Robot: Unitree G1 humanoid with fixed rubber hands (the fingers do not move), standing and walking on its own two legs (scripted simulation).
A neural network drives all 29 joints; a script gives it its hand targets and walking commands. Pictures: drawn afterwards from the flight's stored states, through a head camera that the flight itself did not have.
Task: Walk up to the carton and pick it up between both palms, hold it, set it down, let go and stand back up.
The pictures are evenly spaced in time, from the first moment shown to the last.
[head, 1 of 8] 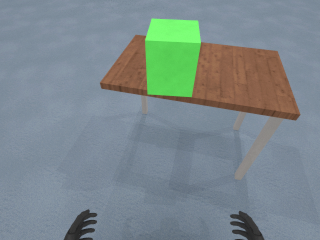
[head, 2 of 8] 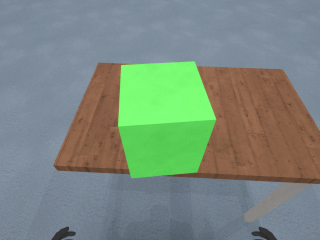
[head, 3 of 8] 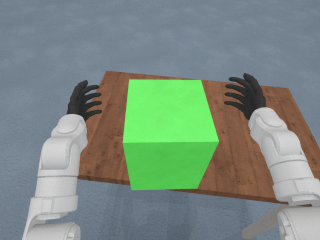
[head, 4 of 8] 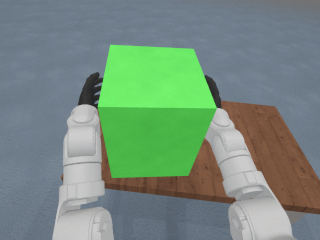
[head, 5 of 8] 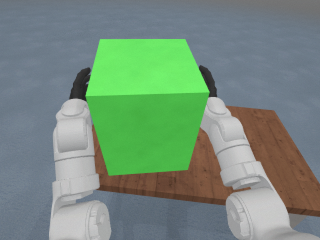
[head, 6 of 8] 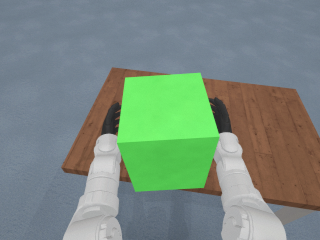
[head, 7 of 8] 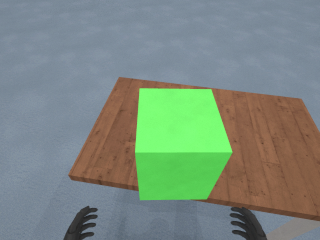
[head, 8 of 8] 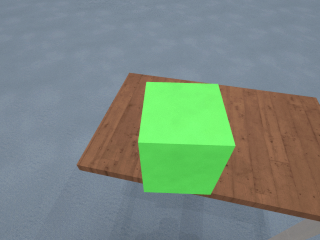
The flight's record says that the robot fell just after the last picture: no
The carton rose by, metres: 0.19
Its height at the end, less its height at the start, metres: +0.00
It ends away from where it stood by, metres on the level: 0.01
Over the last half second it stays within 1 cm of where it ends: yes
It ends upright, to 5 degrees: yes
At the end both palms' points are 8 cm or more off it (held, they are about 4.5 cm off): yes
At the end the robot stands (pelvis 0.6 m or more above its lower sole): yes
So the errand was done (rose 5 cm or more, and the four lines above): yes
